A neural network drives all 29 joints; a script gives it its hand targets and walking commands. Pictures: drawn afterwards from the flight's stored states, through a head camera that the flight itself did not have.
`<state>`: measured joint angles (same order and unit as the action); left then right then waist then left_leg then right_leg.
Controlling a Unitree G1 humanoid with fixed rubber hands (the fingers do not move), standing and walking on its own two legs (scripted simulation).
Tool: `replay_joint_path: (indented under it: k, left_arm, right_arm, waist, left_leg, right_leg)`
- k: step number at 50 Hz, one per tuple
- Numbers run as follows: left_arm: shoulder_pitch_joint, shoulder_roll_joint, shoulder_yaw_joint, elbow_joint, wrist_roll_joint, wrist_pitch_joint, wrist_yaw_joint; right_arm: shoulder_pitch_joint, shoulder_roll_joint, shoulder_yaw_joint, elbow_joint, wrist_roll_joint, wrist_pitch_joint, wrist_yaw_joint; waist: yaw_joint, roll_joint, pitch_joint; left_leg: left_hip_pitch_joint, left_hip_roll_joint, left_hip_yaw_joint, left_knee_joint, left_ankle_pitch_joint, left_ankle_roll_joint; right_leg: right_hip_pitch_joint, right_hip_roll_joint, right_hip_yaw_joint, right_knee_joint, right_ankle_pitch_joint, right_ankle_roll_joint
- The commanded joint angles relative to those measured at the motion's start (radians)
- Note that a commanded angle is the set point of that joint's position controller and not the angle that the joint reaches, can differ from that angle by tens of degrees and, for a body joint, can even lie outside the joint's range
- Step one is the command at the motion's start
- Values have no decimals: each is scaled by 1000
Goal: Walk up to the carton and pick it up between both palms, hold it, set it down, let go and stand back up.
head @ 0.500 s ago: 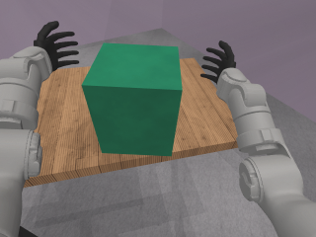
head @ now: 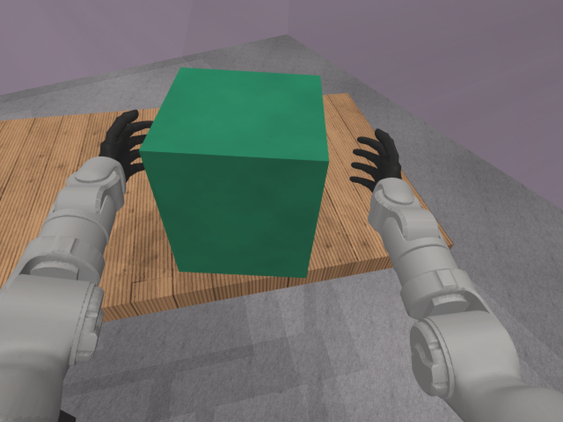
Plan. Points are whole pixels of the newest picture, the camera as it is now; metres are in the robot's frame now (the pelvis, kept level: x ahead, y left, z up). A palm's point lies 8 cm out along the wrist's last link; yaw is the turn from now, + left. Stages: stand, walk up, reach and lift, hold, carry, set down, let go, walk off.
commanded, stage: reach and lift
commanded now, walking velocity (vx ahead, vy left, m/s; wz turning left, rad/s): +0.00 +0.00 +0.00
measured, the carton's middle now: (246, 177) +0.45 +0.04 +0.11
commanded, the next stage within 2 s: none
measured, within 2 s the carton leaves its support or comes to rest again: neither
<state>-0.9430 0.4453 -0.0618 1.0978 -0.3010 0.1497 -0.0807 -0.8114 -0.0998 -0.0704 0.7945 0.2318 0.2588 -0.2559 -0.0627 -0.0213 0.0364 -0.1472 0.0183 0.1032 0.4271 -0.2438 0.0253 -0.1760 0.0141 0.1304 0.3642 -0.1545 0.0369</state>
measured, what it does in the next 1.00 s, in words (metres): stands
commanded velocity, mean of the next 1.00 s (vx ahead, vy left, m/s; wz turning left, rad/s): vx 0.00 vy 0.00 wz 0.00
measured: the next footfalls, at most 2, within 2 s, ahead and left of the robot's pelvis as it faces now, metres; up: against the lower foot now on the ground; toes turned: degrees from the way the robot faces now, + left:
none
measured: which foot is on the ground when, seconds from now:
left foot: down 0.00-1.00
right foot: down 0.00-1.00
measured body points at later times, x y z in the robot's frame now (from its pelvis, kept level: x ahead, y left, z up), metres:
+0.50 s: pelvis +0.00 +0.00 +0.00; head +0.00 +0.02 +0.45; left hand +0.45 +0.19 +0.16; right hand +0.41 -0.14 +0.13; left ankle -0.01 +0.09 -0.74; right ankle +0.03 -0.15 -0.74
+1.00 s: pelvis +0.00 +0.00 +0.00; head +0.00 +0.02 +0.45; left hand +0.45 +0.18 +0.16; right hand +0.41 -0.12 +0.14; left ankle -0.01 +0.09 -0.74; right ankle +0.03 -0.15 -0.74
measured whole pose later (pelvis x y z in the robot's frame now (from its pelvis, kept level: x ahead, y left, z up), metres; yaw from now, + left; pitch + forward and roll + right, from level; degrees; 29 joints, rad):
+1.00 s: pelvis +0.00 +0.00 +0.00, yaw +0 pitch -2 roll -1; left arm -0.99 0.31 0.08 1.09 -0.09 0.18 -0.02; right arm -0.82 0.08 -0.17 0.81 0.09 0.17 -0.31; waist -0.06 -0.04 0.02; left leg -0.16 0.02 0.10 0.43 -0.24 0.02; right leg -0.19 0.01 0.13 0.36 -0.15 0.04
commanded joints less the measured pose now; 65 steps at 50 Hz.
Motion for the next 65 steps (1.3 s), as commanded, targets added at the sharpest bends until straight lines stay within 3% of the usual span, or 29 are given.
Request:
replay_joint_path:
  k: [1, 3, 7, 10, 15, 20, 21, 22, 25, 26, 27, 29, 31, 33, 37, 38, 39, 40, 44, 46, 51, 52, 53, 55, 56, 59, 61, 63, 65]
  left_arm:
    - [-448, 142, 120, -242, 28, -52, 7]
    - [-451, 117, 88, -223, 33, -55, 13]
    - [-455, 81, 103, -241, 39, -55, 4]
    - [-442, 42, 94, -201, 55, -26, 7]
    - [-468, 11, 132, -227, 102, 6, 28]
    - [-535, -20, 125, -185, 102, 15, 31]
    - [-500, -29, 136, -146, 122, 17, 28]
    - [-507, -26, 123, -185, 111, 10, 28]
    - [-529, -53, 139, -161, 142, 20, 40]
    - [-545, -76, 119, -221, 119, 2, 47]
    - [-562, -67, 133, -253, 121, -8, 52]
    - [-548, -89, 131, -133, 129, -6, 46]
    - [-562, -107, 137, -230, 148, -5, 60]
    - [-520, -85, 155, -128, 161, -18, 48]
    - [-553, -144, 129, -229, 143, -34, 56]
    - [-568, -114, 167, -180, 161, -21, 58]
    - [-527, -104, 180, -41, 190, -18, 47]
    - [-525, -136, 161, -161, 197, -4, 51]
    - [-533, -154, 169, -244, 216, -23, 56]
    - [-544, -155, 171, -198, 227, -19, 51]
    - [-571, -158, 195, -123, 243, -32, 46]
    - [-570, -200, 177, -145, 219, -29, 51]
    - [-529, -209, 205, -162, 247, -27, 49]
    - [-545, -248, 186, -232, 264, -36, 35]
    - [-519, -238, 208, -116, 271, -30, 40]
    - [-504, -267, 242, -144, 322, -49, 10]
    - [-553, -271, 275, -165, 369, -59, -2]
    - [-546, -343, 281, -158, 406, -56, -25]
    - [-474, -356, 308, -158, 432, -56, -25]
  right_arm:
    - [-409, -60, 46, -233, -5, -113, 5]
    - [-435, -57, 35, -237, 7, -130, -3]
    - [-391, 5, 45, -242, -8, -123, -9]
    - [-341, 8, 11, -131, -20, -120, -25]
    - [-438, 8, 6, -190, -25, -122, -37]
    - [-453, 16, -55, -105, -75, -112, -46]
    - [-433, 36, -51, -104, -93, -115, -52]
    - [-437, 57, -52, -151, -74, -120, -51]
    - [-501, 51, -53, -192, -97, -126, -53]
    - [-497, 65, -50, -188, -90, -129, -51]
    - [-496, 89, -30, -163, -71, -127, -45]
    - [-506, 74, -52, -141, -102, -122, -42]
    - [-495, 103, -48, -181, -95, -128, -54]
    - [-461, 123, -40, -122, -113, -116, -49]
    - [-500, 144, -50, -181, -102, -131, -57]
    - [-512, 153, -56, -175, -124, -118, -62]
    - [-460, 138, -100, -40, -158, -110, -64]
    - [-456, 112, -97, -86, -143, -131, -69]
    - [-467, 164, -72, -161, -134, -153, -58]
    - [-464, 163, -121, -66, -184, -148, -61]
    - [-536, 167, -120, -109, -181, -146, -48]
    - [-501, 172, -141, -102, -190, -151, -48]
    - [-512, 197, -89, -146, -177, -154, -40]
    - [-478, 226, -130, -117, -216, -170, -34]
    - [-500, 184, -101, -58, -193, -168, -32]
    - [-471, 290, -141, -134, -285, -189, -11]
    - [-469, 274, -152, -69, -290, -191, 12]
    - [-468, 334, -177, -46, -332, -200, 34]
    - [-394, 317, -190, -102, -365, -235, 24]
  waist:
    - [15, 81, -612]
    - [-31, 89, -616]
    - [-9, 60, -583]
    - [-55, 81, -524]
    - [-13, 93, -501]
    - [-56, 113, -430]
    - [-37, 76, -417]
    - [-62, 70, -444]
    - [-16, 93, -465]
    - [-52, 84, -502]
    - [-14, 100, -501]
    - [-42, 84, -460]
    - [-23, 117, -488]
    - [-21, 70, -458]
    - [-29, 110, -538]
    - [-14, 85, -519]
    - [-49, 55, -379]
    - [-59, 95, -423]
    - [-22, 134, -515]
    - [-59, 115, -460]
    - [-23, 77, -439]
    - [-64, 69, -457]
    - [-2, 77, -454]
    - [-39, 107, -523]
    - [-18, 111, -415]
    - [-24, 51, -450]
    - [-1, 100, -433]
    - [-36, 106, -408]
    - [-20, 94, -432]
  left_leg:
    - [39, -32, -53, 8, 452, -69]
    - [76, -31, -60, 17, 472, -74]
    - [12, -33, -46, 1, 397, -56]
    - [40, -30, -50, -4, 423, -77]
    - [26, -24, -51, -9, 416, -64]
    - [25, -16, -52, -28, 330, -77]
    - [12, -18, -35, -37, 323, -73]
    - [9, -15, -42, -30, 329, -75]
    - [-11, -14, -34, -27, 294, -66]
    - [20, -12, -52, -11, 345, -71]
    - [18, -11, -41, -17, 375, -79]
    - [-32, -17, -38, -31, 272, -73]
    - [-6, -9, -34, -28, 319, -76]
    - [-36, -24, -26, -33, 292, -65]
    - [-6, -17, -27, -10, 339, -86]
    - [-38, -25, -20, -22, 303, -69]
    - [-82, -14, -30, -61, 201, -59]
    - [-15, -8, -35, -59, 296, -76]
    - [15, -3, -30, -3, 439, -95]
    - [35, -9, -26, -26, 372, -92]
    - [-30, -13, -13, -31, 295, -77]
    - [-41, 2, -30, -40, 297, -86]
    - [-19, -7, -17, -53, 335, -79]
    - [50, 1, -22, -16, 436, -99]
    - [26, -1, -19, -34, 408, -101]
    - [15, -7, -13, -47, 388, -82]
    - [42, -4, -1, -42, 401, -88]
    - [69, -3, -11, -66, 380, -92]
    - [89, 3, -1, -43, 482, -109]
  right_leg:
    - [165, 29, -139, 13, 348, -24]
    - [122, 32, -150, 7, 369, -20]
    - [166, 21, -142, 6, 355, -16]
    - [123, 34, -151, -20, 345, -23]
    - [145, 38, -143, -10, 330, -18]
    - [93, 29, -155, -30, 218, -28]
    - [121, 28, -151, -32, 215, -24]
    - [136, 33, -151, -32, 246, -25]
    - [141, 25, -154, -25, 206, -24]
    - [132, 26, -160, -12, 251, -28]
    - [131, 35, -155, -2, 258, -25]
    - [130, 28, -146, -27, 204, -26]
    - [126, 28, -158, -8, 243, -21]
    - [149, 15, -147, -20, 265, -20]
    - [137, 21, -153, -8, 274, -26]
    - [176, 15, -145, -3, 279, -20]
    - [162, 16, -146, -22, 218, -10]
    - [173, 26, -159, -20, 266, -16]
    - [164, 32, -163, 0, 320, -29]
    - [130, 25, -170, -36, 258, -27]
    - [170, 23, -157, -19, 229, -15]
    - [166, 19, -166, -18, 226, -21]
    - [201, 21, -162, -17, 261, -19]
    - [173, 21, -165, -14, 298, -24]
    - [123, 27, -174, -31, 247, -31]
    - [223, 13, -177, -29, 293, -14]
    - [197, 12, -167, -28, 245, -25]
    - [202, 4, -172, -49, 219, -25]
    - [235, 15, -187, -49, 274, -12]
